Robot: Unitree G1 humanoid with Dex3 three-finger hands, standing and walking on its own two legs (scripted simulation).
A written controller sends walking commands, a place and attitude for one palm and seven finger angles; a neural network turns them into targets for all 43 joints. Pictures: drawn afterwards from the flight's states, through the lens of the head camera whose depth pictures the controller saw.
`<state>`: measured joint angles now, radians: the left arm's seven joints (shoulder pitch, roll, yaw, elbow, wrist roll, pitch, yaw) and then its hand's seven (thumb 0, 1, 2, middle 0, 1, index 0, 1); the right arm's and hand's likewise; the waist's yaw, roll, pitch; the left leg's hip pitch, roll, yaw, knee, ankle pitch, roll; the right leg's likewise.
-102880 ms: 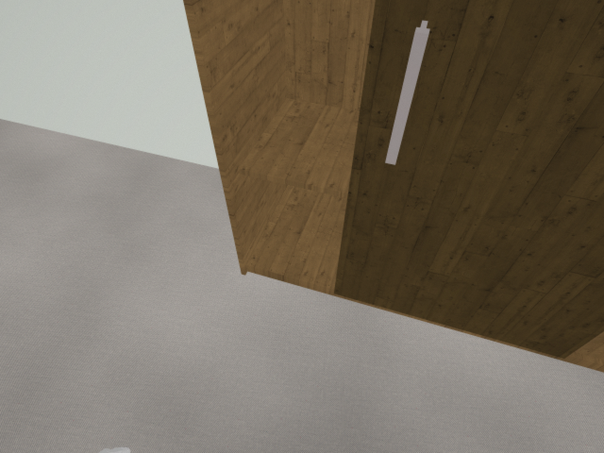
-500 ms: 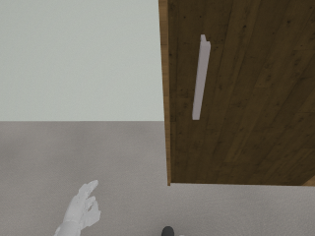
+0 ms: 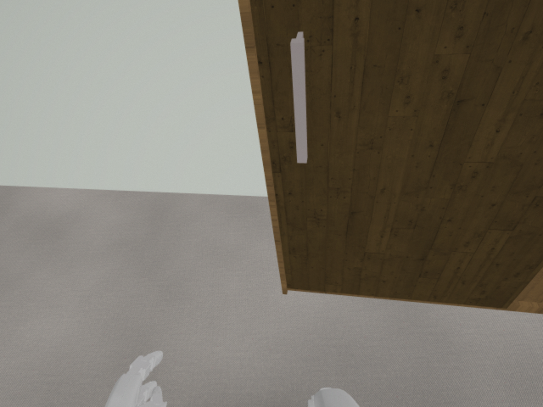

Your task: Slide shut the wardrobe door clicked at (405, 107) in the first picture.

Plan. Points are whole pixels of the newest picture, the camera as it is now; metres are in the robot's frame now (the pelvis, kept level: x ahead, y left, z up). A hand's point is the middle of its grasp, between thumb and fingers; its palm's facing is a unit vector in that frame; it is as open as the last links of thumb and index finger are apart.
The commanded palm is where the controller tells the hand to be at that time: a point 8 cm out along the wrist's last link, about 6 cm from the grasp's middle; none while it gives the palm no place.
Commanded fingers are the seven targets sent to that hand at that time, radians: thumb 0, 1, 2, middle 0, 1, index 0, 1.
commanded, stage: stop stepping back and stand still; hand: right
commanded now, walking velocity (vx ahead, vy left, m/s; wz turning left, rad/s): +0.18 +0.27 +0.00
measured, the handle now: (301, 103) +0.66 -0.07 +0.13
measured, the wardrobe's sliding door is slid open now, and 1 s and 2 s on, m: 0.00 0.00 0.00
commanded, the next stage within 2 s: let the arm hang, fingers relaxed in 1.54 s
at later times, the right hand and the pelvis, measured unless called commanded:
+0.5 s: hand out of the picture +0.03 -0.37 +0.20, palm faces +0.62 +0.74 -0.27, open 7.4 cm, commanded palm -0.03 -0.38 +0.20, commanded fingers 0.00 -0.90 -0.90 0.20 0.30 0.20 0.30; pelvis -0.14 -0.07 +0.01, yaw -5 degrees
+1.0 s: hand out of the picture +0.00 -0.37 +0.19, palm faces +0.61 +0.70 -0.38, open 7.4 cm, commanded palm -0.07 -0.40 +0.20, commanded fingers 0.00 -0.90 -0.90 0.20 0.30 0.20 0.30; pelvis -0.16 -0.08 +0.01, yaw -9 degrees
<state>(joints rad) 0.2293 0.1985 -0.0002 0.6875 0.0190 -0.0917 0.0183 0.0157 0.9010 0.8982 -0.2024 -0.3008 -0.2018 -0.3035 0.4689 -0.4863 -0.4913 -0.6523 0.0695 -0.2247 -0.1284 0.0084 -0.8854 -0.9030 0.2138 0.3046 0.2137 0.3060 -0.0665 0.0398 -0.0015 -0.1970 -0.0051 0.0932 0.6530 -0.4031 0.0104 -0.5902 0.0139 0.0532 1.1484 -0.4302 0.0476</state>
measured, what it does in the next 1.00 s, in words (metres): walks backwards: right foot, then left foot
